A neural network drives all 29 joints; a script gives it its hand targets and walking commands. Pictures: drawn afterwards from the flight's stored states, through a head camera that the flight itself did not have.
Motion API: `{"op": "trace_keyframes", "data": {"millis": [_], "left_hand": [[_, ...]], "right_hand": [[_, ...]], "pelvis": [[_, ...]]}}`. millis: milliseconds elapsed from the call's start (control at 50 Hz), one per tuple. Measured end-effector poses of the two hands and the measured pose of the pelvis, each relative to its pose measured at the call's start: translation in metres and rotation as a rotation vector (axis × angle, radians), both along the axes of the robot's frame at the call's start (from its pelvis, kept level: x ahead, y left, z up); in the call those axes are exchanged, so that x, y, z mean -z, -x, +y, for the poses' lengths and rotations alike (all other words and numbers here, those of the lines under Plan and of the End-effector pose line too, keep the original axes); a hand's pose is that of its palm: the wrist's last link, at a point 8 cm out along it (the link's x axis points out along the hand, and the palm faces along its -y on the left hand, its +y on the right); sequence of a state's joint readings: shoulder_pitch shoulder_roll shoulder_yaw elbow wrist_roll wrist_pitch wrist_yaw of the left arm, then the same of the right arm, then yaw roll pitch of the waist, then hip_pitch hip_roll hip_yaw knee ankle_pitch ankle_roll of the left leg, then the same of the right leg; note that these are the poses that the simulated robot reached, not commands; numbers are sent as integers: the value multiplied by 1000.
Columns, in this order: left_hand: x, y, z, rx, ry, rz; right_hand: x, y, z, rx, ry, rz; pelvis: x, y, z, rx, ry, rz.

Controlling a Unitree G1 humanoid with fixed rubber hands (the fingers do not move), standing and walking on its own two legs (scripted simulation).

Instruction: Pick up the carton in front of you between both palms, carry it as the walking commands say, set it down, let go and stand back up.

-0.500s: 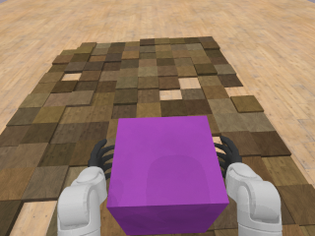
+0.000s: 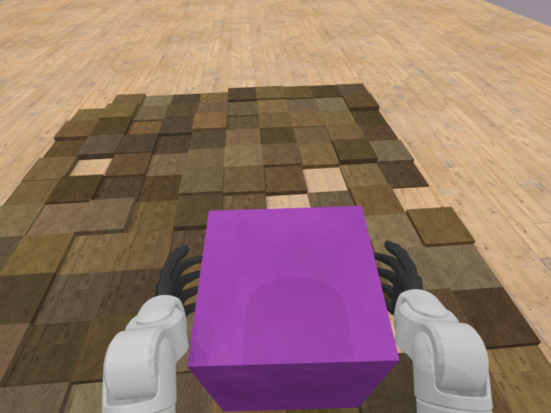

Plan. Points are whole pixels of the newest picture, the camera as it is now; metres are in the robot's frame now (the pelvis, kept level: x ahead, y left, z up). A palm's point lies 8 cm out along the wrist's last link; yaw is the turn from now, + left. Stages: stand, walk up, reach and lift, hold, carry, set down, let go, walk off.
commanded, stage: carry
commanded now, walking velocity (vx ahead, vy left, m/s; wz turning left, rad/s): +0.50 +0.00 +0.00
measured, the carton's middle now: (288, 315) +0.28 -0.01 +0.03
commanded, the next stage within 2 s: none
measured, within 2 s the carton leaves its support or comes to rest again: neither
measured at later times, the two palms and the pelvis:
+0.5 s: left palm (215, 97) +0.68 +0.12 +0.18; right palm (360, 98) +0.69 -0.18 +0.17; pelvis +0.31 -0.03 +0.01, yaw +2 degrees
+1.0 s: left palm (241, 75) +1.00 +0.09 +0.11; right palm (345, 77) +0.97 -0.21 +0.11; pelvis +0.66 -0.03 +0.04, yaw -1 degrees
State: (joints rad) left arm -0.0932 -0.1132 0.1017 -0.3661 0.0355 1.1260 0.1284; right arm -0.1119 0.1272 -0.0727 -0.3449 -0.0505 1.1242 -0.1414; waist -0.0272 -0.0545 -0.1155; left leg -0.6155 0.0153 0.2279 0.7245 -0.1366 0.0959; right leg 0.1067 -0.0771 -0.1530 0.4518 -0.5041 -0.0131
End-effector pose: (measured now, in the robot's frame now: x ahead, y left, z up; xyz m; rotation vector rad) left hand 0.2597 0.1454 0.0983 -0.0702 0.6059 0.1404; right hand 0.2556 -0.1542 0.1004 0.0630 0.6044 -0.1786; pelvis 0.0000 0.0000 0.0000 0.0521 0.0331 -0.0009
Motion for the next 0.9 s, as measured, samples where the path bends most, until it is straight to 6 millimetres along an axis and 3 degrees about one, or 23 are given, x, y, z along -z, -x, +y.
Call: {"op": "trace_keyframes", "data": {"millis": [120,280,380,460,520,600,740,900], "left_hand": [[-10,-118,0,23,2,58],[-59,-250,6,-41,7,-32],[-83,-331,2,-61,6,-89],[-89,-396,-14,-67,6,-137],[-80,-436,-27,-69,1,-135],[-58,-475,-37,-89,26,-55],[-37,-550,-36,-127,49,-26],[0,-671,-33,-45,53,52]], "right_hand": [[-10,-99,-2,69,-1,60],[-62,-248,2,40,-27,-34],[-81,-335,-2,18,-42,-87],[-80,-402,-17,7,-58,-131],[-67,-446,-29,-5,-70,-130],[-47,-490,-38,0,-111,-52],[-26,-570,-36,7,-147,-27],[3,-671,-34,60,-86,46]], "pelvis": [[-20,-57,13,9,18,17],[-45,-146,9,6,36,47],[-41,-218,-7,-8,22,56],[-20,-285,-25,-26,3,44],[-7,-326,-35,-27,22,45],[-13,-375,-44,-20,9,60],[-18,-470,-47,-2,4,81],[-10,-598,-34,17,-1,46]]}}
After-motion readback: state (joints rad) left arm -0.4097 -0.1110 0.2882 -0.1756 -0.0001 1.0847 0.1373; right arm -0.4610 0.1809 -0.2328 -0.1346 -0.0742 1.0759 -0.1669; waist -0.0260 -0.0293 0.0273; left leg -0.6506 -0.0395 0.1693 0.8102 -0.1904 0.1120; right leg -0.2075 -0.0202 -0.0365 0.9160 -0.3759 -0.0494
